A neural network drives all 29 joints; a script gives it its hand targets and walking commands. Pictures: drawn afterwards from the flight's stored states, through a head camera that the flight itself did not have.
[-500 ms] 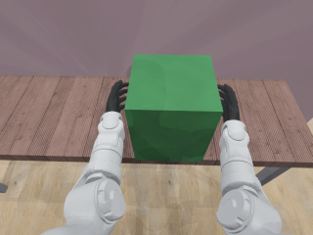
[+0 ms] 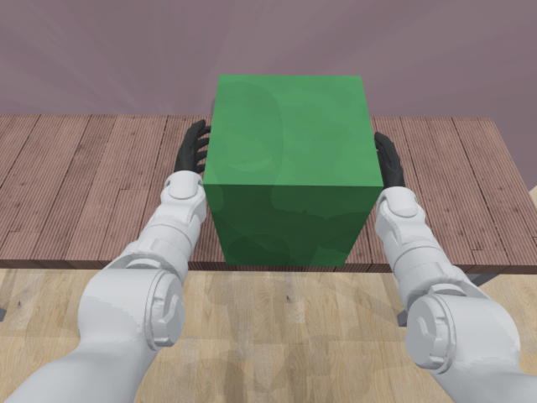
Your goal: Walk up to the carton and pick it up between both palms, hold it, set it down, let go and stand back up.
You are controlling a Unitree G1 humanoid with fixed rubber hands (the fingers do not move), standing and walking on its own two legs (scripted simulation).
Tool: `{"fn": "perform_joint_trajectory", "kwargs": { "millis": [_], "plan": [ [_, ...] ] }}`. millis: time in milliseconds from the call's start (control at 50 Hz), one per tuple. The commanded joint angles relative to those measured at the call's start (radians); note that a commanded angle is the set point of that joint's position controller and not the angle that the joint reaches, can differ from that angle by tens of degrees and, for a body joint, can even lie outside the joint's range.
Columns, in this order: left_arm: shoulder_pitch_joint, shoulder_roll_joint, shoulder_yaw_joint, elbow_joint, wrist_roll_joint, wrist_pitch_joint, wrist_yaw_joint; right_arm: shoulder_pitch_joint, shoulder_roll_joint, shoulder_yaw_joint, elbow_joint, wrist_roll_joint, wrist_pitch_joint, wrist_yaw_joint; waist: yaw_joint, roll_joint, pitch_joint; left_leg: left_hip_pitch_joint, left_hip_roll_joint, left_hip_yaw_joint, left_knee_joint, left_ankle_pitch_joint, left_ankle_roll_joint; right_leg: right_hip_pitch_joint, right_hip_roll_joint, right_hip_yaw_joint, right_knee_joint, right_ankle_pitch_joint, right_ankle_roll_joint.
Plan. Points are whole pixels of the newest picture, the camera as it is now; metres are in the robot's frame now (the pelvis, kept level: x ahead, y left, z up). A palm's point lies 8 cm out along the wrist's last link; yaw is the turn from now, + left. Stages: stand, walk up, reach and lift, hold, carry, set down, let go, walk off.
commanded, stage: set down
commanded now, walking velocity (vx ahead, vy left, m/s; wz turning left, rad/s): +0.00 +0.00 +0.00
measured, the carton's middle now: (286, 179) +0.47 -0.04 +0.02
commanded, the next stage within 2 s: none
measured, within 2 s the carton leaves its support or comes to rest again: neither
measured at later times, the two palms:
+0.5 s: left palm (157, 158) +0.46 +0.15 +0.10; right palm (441, 160) +0.43 -0.25 +0.10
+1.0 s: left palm (131, 109) +0.47 +0.16 +0.18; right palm (446, 117) +0.44 -0.23 +0.17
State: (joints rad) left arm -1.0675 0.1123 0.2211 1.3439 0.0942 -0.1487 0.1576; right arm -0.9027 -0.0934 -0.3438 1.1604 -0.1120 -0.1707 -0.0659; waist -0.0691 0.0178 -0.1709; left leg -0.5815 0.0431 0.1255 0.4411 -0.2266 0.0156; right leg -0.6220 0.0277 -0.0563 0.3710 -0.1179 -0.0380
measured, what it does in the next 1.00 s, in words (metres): stands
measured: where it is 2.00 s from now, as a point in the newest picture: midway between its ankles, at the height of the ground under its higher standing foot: outside the picture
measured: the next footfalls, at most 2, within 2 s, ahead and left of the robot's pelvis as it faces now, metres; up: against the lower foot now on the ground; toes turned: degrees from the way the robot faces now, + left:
none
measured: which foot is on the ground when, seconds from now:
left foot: down 0.00-1.00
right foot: down 0.00-1.00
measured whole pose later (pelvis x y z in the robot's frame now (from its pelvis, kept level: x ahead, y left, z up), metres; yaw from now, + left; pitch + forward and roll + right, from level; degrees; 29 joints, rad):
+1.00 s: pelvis -0.03 -0.02 -0.01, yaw +3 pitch +21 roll +0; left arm -1.36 0.35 -0.14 1.41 -0.34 0.10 0.10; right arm -1.19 -0.30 -0.13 1.23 0.23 0.12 -0.08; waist -0.11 -0.01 -0.26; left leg -0.67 0.02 0.00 0.48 -0.19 -0.02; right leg -0.70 0.03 -0.09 0.42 -0.10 -0.07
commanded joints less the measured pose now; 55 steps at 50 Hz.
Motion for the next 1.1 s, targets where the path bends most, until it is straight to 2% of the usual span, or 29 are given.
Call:
{"fn": "perform_joint_trajectory", "kwargs": {
  "millis": [0,40,60,80,120,160,200,220,300,380,440,520,560,620,700,780,920,940,960,980,1000,1020,1040,1060,1080],
  "plan": [
    [-0.509,0.161,-0.094,-0.076,-0.101,-0.109,0.003,-0.527,-0.17,0.132,-0.133,0.13,-0.077,-0.02,0.01,-0.022,-0.951,0.105,-0.021,-0.063,0.081,0.465,-0.065,0.567,-0.032,0.053,0.158,0.75,0.052],
    [-0.514,0.194,-0.107,-0.049,-0.12,-0.126,-0.007,-0.535,-0.218,0.151,-0.11,0.165,-0.091,-0.023,0.003,-0.031,-0.971,0.08,-0.023,-0.067,0.088,0.483,-0.071,0.586,-0.033,0.055,0.174,0.794,0.054],
    [-0.503,0.189,-0.078,-0.059,-0.096,-0.128,-0.021,-0.521,-0.246,0.158,-0.134,0.174,-0.097,-0.025,-0.006,-0.047,-0.978,0.106,-0.027,-0.081,0.088,0.446,-0.066,0.535,-0.034,0.068,0.164,0.81,0.065],
    [-0.512,0.227,-0.095,-0.036,-0.12,-0.142,-0.023,-0.537,-0.258,0.164,-0.093,0.192,-0.097,-0.026,-0.006,-0.046,-0.957,0.093,-0.027,-0.077,0.061,0.401,-0.057,0.567,-0.031,0.06,0.166,0.764,0.069],
    [-0.534,0.218,-0.162,0.007,-0.174,-0.148,-0.022,-0.558,-0.299,0.177,-0.005,0.23,-0.112,-0.019,-0.012,0.007,-0.924,0.176,-0.009,-0.083,0.116,0.538,-0.102,0.452,-0.011,0.023,0.174,0.722,0.055],
    [-0.554,0.199,-0.202,0.006,-0.203,-0.141,-0.021,-0.56,-0.352,0.179,0.035,0.251,-0.12,-0.006,-0.016,0.057,-0.934,0.333,0.008,-0.096,0.171,0.648,-0.142,0.27,0.012,-0.009,0.144,0.621,0.045],
    [-0.589,0.192,-0.244,-0.009,-0.251,-0.142,-0.023,-0.575,-0.391,0.174,0.049,0.267,-0.124,0.004,-0.021,0.082,-0.964,0.431,0.016,-0.104,0.213,0.717,-0.163,0.145,0.027,-0.028,0.114,0.536,0.034],
    [-0.605,0.194,-0.261,-0.024,-0.273,-0.142,-0.025,-0.588,-0.404,0.18,0.045,0.279,-0.123,0.008,-0.023,0.084,-0.974,0.432,0.013,-0.105,0.221,0.713,-0.163,0.141,0.028,-0.029,0.111,0.531,0.029],
    [-0.659,0.21,-0.316,-0.092,-0.347,-0.125,-0.035,-0.652,-0.437,0.236,0.0,0.361,-0.094,0.026,-0.04,0.048,-1.0,0.278,-0.019,-0.105,0.196,0.566,-0.135,0.273,0.01,-0.013,0.156,0.612,0.044],
    [-0.711,0.21,-0.366,-0.133,-0.406,-0.065,-0.045,-0.704,-0.453,0.265,-0.027,0.418,-0.031,0.058,-0.054,0.04,-1.004,0.26,-0.024,-0.123,0.18,0.45,-0.11,0.237,0.007,-0.015,0.17,0.521,0.054],
    [-0.73,0.244,-0.375,-0.086,-0.423,-0.027,-0.054,-0.736,-0.458,0.278,-0.02,0.428,0.016,0.073,-0.044,0.002,-0.932,0.173,-0.036,-0.125,0.145,0.279,-0.07,0.245,-0.004,0.002,0.166,0.406,0.05],
    [-0.744,0.327,-0.364,-0.026,-0.432,0.006,-0.057,-0.776,-0.43,0.299,-0.039,0.426,0.075,0.071,-0.02,-0.086,-0.846,-0.086,-0.058,-0.123,0.046,0.042,-0.003,0.431,-0.039,0.058,0.184,0.321,0.073],
    [-0.752,0.362,-0.356,-0.009,-0.43,0.022,-0.055,-0.789,-0.416,0.306,-0.052,0.426,0.101,0.064,-0.009,-0.106,-0.825,-0.173,-0.065,-0.123,0.006,-0.003,0.015,0.52,-0.05,0.088,0.186,0.286,0.08],
    [-0.776,0.385,-0.354,0.001,-0.431,0.048,-0.052,-0.805,-0.404,0.299,-0.07,0.415,0.136,0.049,-0.004,-0.101,-0.817,-0.208,-0.068,-0.123,-0.031,-0.024,0.019,0.573,-0.056,0.106,0.173,0.249,0.075],
    [-0.828,0.384,-0.363,-0.012,-0.445,0.079,-0.047,-0.83,-0.404,0.261,-0.092,0.378,0.173,0.029,-0.02,-0.055,-0.841,-0.136,-0.062,-0.117,-0.039,-0.024,-0.003,0.535,-0.05,0.078,0.154,0.254,0.059],
    [-0.869,0.369,-0.369,-0.044,-0.455,0.111,-0.048,-0.848,-0.414,0.22,-0.111,0.341,0.202,0.009,-0.044,-0.003,-0.889,-0.02,-0.057,-0.112,-0.017,0.027,-0.038,0.487,-0.038,0.048,0.143,0.344,0.05],
    [-0.867,0.358,-0.338,-0.14,-0.431,0.197,-0.06,-0.851,-0.451,0.191,-0.15,0.344,0.246,-0.026,-0.072,0.068,-0.95,0.189,-0.058,-0.12,0.044,0.276,-0.097,0.469,-0.008,0.019,0.124,0.551,0.057],
    [-0.782,0.324,-0.371,-0.163,-0.415,0.233,-0.062,-0.843,-0.47,0.171,-0.133,0.35,0.255,-0.036,-0.105,0.105,-0.92,0.26,-0.046,-0.142,0.036,0.324,-0.093,0.474,0.0,0.012,0.112,0.558,0.054],
    [-0.774,0.322,-0.357,-0.164,-0.413,0.269,-0.069,-0.839,-0.488,0.174,-0.149,0.35,0.267,-0.042,-0.099,0.106,-0.871,0.32,-0.042,-0.142,0.033,0.358,-0.097,0.447,0.006,0.004,0.084,0.529,0.052],
    [-0.753,0.328,-0.346,-0.213,-0.411,0.294,-0.069,-0.822,-0.485,0.186,-0.152,0.371,0.275,-0.048,-0.104,0.099,-0.88,0.376,-0.039,-0.151,0.042,0.409,-0.096,0.423,0.015,0.005,0.077,0.555,0.054],
    [-0.783,0.333,-0.34,-0.247,-0.409,0.314,-0.064,-0.846,-0.488,0.166,-0.152,0.374,0.292,-0.054,-0.108,0.122,-0.844,0.396,-0.037,-0.154,0.049,0.407,-0.103,0.377,0.017,0.001,0.069,0.522,0.05],
    [-0.793,0.359,-0.317,-0.277,-0.392,0.336,-0.062,-0.86,-0.492,0.183,-0.175,0.378,0.307,-0.055,-0.089,0.112,-0.829,0.388,-0.039,-0.142,0.051,0.411,-0.101,0.392,0.017,0.005,0.057,0.515,0.051],
    [-0.774,0.34,-0.335,-0.267,-0.401,0.347,-0.06,-0.85,-0.469,0.218,-0.167,0.404,0.322,-0.05,-0.086,0.122,-0.784,0.383,-0.044,-0.149,0.042,0.4,-0.095,0.393,0.015,0.013,0.056,0.513,0.055],
    [-0.809,0.373,-0.316,-0.259,-0.405,0.361,-0.061,-0.893,-0.478,0.215,-0.174,0.405,0.337,-0.049,-0.094,0.086,-0.779,0.345,-0.043,-0.156,0.033,0.363,-0.086,0.403,0.014,0.01,0.053,0.502,0.058],
    [-0.846,0.409,-0.289,-0.259,-0.419,0.363,-0.063,-0.952,-0.458,0.242,-0.234,0.417,0.35,-0.051,-0.061,0.034,-0.788,0.276,-0.053,-0.141,0.018,0.304,-0.06,0.455,0.007,0.017,0.065,0.511,0.071]
  ]
}}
